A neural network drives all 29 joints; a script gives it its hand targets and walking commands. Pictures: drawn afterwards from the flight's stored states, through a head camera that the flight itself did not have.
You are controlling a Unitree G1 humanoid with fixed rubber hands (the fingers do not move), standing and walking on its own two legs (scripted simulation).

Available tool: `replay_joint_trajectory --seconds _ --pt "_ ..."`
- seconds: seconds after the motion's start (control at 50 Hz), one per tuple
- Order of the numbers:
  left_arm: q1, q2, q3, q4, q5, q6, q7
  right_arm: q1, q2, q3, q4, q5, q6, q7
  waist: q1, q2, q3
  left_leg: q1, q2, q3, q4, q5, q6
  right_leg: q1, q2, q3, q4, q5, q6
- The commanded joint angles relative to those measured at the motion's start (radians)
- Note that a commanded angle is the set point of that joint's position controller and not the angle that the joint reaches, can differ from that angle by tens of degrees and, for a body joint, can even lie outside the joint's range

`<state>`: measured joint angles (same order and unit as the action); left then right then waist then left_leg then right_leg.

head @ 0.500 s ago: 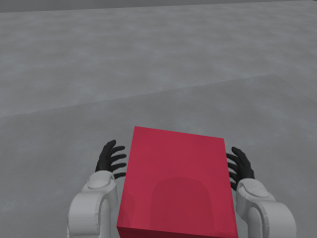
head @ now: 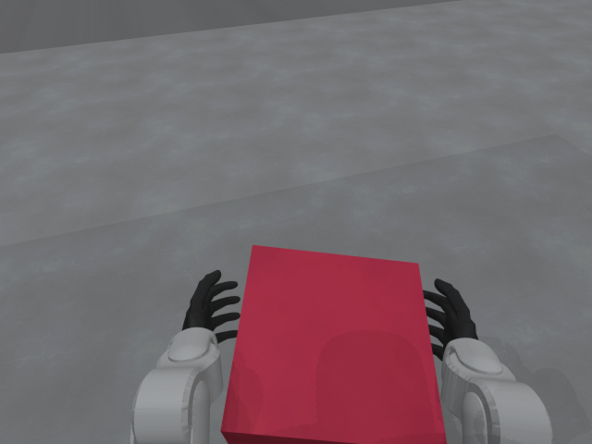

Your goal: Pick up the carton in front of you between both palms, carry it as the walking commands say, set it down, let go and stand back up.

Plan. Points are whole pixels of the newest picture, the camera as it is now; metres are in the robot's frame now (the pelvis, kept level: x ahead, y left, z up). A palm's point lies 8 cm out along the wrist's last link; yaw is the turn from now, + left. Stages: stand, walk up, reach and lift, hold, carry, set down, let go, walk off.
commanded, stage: carry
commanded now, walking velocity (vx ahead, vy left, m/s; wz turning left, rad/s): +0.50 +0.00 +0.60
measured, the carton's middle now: (319, 364) +0.25 +0.00 +0.00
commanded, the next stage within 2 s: none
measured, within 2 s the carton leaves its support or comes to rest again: neither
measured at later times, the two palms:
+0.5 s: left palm (180, 169) +0.55 +0.25 +0.11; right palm (339, 145) +0.62 -0.04 +0.11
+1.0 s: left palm (199, 88) +0.87 +0.28 +0.12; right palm (315, 78) +0.95 +0.00 +0.11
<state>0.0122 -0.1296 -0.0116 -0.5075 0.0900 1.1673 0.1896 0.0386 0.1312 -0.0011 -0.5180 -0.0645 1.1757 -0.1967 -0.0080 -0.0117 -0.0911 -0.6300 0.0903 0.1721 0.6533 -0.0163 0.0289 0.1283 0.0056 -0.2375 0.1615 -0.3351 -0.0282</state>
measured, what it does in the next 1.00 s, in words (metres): walks ahead, turning left: left foot, then right foot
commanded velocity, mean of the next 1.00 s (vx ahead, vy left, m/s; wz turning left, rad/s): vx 0.50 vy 0.00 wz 0.16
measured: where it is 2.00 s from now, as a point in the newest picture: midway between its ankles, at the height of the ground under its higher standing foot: (263, 221)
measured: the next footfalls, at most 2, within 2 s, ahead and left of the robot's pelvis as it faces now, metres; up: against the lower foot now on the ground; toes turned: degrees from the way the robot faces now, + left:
left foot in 0.08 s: +0.26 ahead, +0.09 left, +0.00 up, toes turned +12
right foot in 0.60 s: +0.63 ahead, -0.02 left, +0.00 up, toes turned +7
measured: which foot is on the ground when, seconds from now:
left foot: up 0.00-0.06, down 0.08-0.60, up 0.62-1.00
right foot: down 0.00-0.12, up 0.14-0.58, down 0.60-1.00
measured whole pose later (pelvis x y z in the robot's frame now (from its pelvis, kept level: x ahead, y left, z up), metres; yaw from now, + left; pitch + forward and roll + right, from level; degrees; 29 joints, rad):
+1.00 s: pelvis +0.68 +0.07 +0.01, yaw +16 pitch +4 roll +2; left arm -0.02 -0.13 0.00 -0.56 0.06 1.19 0.20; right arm 0.02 0.13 0.01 -0.57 -0.07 1.19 -0.20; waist 0.01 0.00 -0.09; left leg -0.58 0.08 0.12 0.62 -0.08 0.01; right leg 0.01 -0.01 -0.16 0.21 -0.28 -0.04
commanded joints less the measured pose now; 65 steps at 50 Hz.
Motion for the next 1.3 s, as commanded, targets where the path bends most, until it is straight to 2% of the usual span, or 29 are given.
replay_joint_trajectory --seconds 0.0,0.04,0.06,0.08,0.1,0.14,0.16,0.2,0.24,0.34,0.5,0.54,0.56,0.58,0.6,0.62,0.66,0.68,0.8,0.88,1.02,1.06,1.08,1.1,1.12,1.14,1.18,1.22,1.28 --pt "-0.402 -0.780 -0.565 -0.169 -0.333 0.003 -0.157 -0.392 0.789 0.599 -0.093 0.342 0.021 0.191 0.007 -0.111 -0.075 0.145 -0.120 0.083 -0.123 0.013 0.049 0.075 -0.260 -0.041 0.198 1.106 -0.024" --pt "-0.367 -0.759 -0.541 -0.131 -0.336 0.025 -0.154 -0.401 0.742 0.586 -0.128 0.325 0.033 0.178 -0.020 -0.165 -0.179 0.449 -0.186 0.131 -0.164 -0.014 0.080 -0.025 -0.232 -0.101 0.494 1.157 0.007" --pt "-0.401 -0.724 -0.531 -0.127 -0.339 0.035 -0.150 -0.384 0.730 0.565 -0.097 0.315 0.041 0.174 -0.052 -0.117 -0.234 0.658 -0.149 0.026 -0.205 -0.024 0.115 -0.196 -0.201 -0.065 0.739 0.952 0.037" --pt "-0.405 -0.734 -0.541 -0.145 -0.346 0.047 -0.151 -0.376 0.705 0.550 -0.101 0.304 0.046 0.169 -0.033 0.113 -0.298 0.831 0.117 -0.437 -0.225 -0.002 0.219 -0.465 -0.107 -0.025 1.030 0.442 0.080" --pt "-0.397 -0.736 -0.545 -0.150 -0.344 0.049 -0.148 -0.375 0.740 0.553 -0.056 0.298 0.045 0.171 -0.017 0.253 -0.322 0.976 0.287 -0.810 -0.341 0.047 0.395 -0.756 0.033 0.115 1.296 -0.125 0.089" --pt "-0.390 -0.780 -0.521 -0.098 -0.327 0.042 -0.155 -0.410 0.804 0.590 -0.080 0.343 0.039 0.181 -0.018 0.097 -0.282 0.871 0.233 -0.611 -0.331 0.262 0.329 -0.839 -0.072 0.276 1.351 -0.100 0.057" --pt "-0.439 -0.830 -0.539 -0.103 -0.329 0.032 -0.158 -0.433 0.841 0.585 -0.077 0.356 0.030 0.186 -0.005 0.007 -0.257 0.735 0.199 -0.537 -0.340 0.230 0.258 -0.785 -0.118 0.297 1.239 -0.039 0.048" --pt "-0.444 -0.904 -0.536 -0.053 -0.337 0.015 -0.168 -0.481 0.890 0.614 -0.083 0.355 0.016 0.198 0.010 -0.025 -0.197 0.576 0.150 -0.418 -0.397 0.114 0.198 -0.722 -0.142 0.282 1.073 0.016 0.058" --pt "-0.401 -0.911 -0.558 -0.056 -0.327 0.007 -0.172 -0.417 0.891 0.597 -0.060 0.342 0.012 0.214 0.010 0.074 -0.200 0.515 0.098 -0.330 -0.423 0.067 0.178 -0.677 -0.128 0.215 0.906 0.051 0.072" --pt "-0.438 -0.905 -0.607 -0.115 -0.358 0.009 -0.161 -0.355 0.836 0.557 -0.073 0.319 0.009 0.215 0.005 0.145 -0.174 0.629 0.062 -0.260 -0.439 0.189 0.163 -0.770 -0.114 0.158 0.629 0.208 0.126" --pt "-0.416 -0.816 -0.578 -0.090 -0.343 0.050 -0.165 -0.394 0.786 0.550 -0.082 0.303 0.031 0.193 -0.008 0.139 -0.049 0.734 0.096 -0.238 -0.393 0.480 0.108 -0.712 -0.057 0.085 0.347 0.287 0.052" --pt "-0.395 -0.805 -0.552 -0.080 -0.333 0.046 -0.162 -0.365 0.792 0.553 -0.048 0.294 0.036 0.195 0.016 0.161 -0.148 0.691 0.053 -0.148 -0.196 0.614 0.061 -0.406 0.010 0.016 0.223 0.301 0.032" --pt "-0.369 -0.823 -0.564 -0.088 -0.340 0.046 -0.165 -0.356 0.784 0.553 -0.057 0.314 0.034 0.196 0.033 0.120 -0.244 0.583 0.024 -0.127 -0.018 0.509 0.031 -0.176 -0.027 0.040 0.199 0.306 0.024" --pt "-0.345 -0.821 -0.536 -0.033 -0.321 0.044 -0.166 -0.409 0.791 0.575 -0.098 0.325 0.032 0.199 0.045 -0.073 -0.327 0.358 -0.036 -0.104 0.225 0.203 -0.003 0.043 -0.228 0.324 0.213 0.221 -0.026" --pt "-0.337 -0.788 -0.512 -0.015 -0.297 0.033 -0.164 -0.455 0.784 0.602 -0.101 0.341 0.039 0.203 0.027 -0.350 -0.282 0.091 -0.167 -0.099 0.456 -0.334 -0.008 0.128 -0.429 0.709 0.114 0.305 -0.119" --pt "-0.308 -0.845 -0.509 0.005 -0.302 0.026 -0.171 -0.398 0.818 0.612 -0.068 0.339 0.038 0.210 0.025 -0.278 -0.322 0.013 -0.108 -0.189 0.587 -0.412 0.025 0.153 -0.416 0.695 0.113 0.207 -0.159" --pt "-0.400 -0.946 -0.545 -0.069 -0.329 -0.003 -0.191 -0.464 0.921 0.643 -0.094 0.352 0.013 0.228 0.028 -0.090 -0.286 0.045 -0.031 -0.210 0.567 -0.345 0.050 -0.015 -0.373 0.544 0.111 0.234 -0.133" --pt "-0.436 -0.951 -0.543 -0.093 -0.331 -0.014 -0.197 -0.475 0.961 0.645 -0.075 0.365 -0.001 0.230 0.018 -0.069 -0.250 0.044 -0.007 -0.205 0.522 -0.292 0.037 -0.086 -0.344 0.481 0.064 0.198 -0.115" --pt "-0.402 -0.923 -0.598 -0.100 -0.363 -0.024 -0.217 -0.380 0.942 0.612 -0.057 0.292 -0.033 0.208 0.016 -0.106 -0.153 0.016 -0.002 -0.092 0.221 -0.195 -0.022 -0.128 -0.291 0.300 -0.027 0.221 -0.118" --pt "-0.395 -0.855 -0.589 -0.129 -0.372 -0.004 -0.203 -0.357 0.873 0.599 -0.076 0.283 -0.012 0.188 0.020 -0.069 -0.099 -0.039 0.000 -0.062 0.049 -0.095 -0.026 -0.036 -0.275 0.240 0.001 0.474 -0.098" --pt "-0.369 -0.750 -0.527 -0.112 -0.325 0.046 -0.165 -0.427 0.774 0.601 -0.121 0.322 0.047 0.169 0.032 -0.152 -0.030 0.149 -0.069 0.046 -0.187 0.010 0.013 -0.027 -0.226 0.129 0.051 0.772 -0.074" --pt "-0.391 -0.728 -0.531 -0.132 -0.316 0.063 -0.156 -0.373 0.767 0.567 -0.077 0.307 0.058 0.169 -0.010 -0.117 -0.148 0.438 -0.102 0.059 -0.214 -0.040 0.029 -0.070 -0.208 0.063 0.319 0.893 -0.021" --pt "-0.388 -0.722 -0.527 -0.123 -0.319 0.071 -0.159 -0.393 0.755 0.559 -0.074 0.314 0.059 0.173 -0.021 -0.042 -0.206 0.613 -0.074 0.047 -0.234 -0.075 0.042 -0.188 -0.159 0.027 0.521 0.740 0.001" --pt "-0.401 -0.728 -0.536 -0.133 -0.324 0.076 -0.165 -0.367 0.742 0.556 -0.052 0.300 0.065 0.173 -0.031 0.110 -0.283 0.802 0.147 -0.335 -0.259 -0.194 0.113 -0.423 -0.091 0.035 0.797 0.438 0.029" --pt "-0.413 -0.743 -0.547 -0.126 -0.327 0.081 -0.167 -0.341 0.776 0.539 0.001 0.300 0.064 0.177 -0.023 0.217 -0.290 0.952 0.318 -0.716 -0.397 -0.118 0.251 -0.701 0.041 0.095 1.056 0.027 0.046" --pt "-0.421 -0.766 -0.565 -0.125 -0.337 0.073 -0.179 -0.364 0.804 0.554 -0.014 0.305 0.052 0.188 -0.027 0.223 -0.304 0.891 0.349 -0.722 -0.398 0.015 0.290 -0.754 0.001 0.219 1.220 -0.108 0.023" --pt "-0.458 -0.891 -0.583 -0.098 -0.344 0.048 -0.197 -0.469 0.918 0.589 -0.072 0.338 0.029 0.205 -0.012 0.111 -0.256 0.744 0.297 -0.458 -0.400 0.059 0.193 -0.775 -0.115 0.280 1.176 -0.053 -0.004" --pt "-0.486 -0.957 -0.595 -0.110 -0.343 0.019 -0.206 -0.502 0.991 0.604 -0.079 0.351 0.006 0.223 -0.004 0.051 -0.253 0.620 0.228 -0.312 -0.473 -0.076 0.112 -0.688 -0.135 0.237 0.969 0.048 0.006" --pt "-0.391 -0.953 -0.581 -0.030 -0.308 0.009 -0.198 -0.424 0.944 0.595 -0.022 0.343 0.000 0.237 -0.008 0.151 -0.186 0.597 0.184 -0.211 -0.528 -0.087 0.107 -0.679 -0.109 0.153 0.761 0.090 0.035"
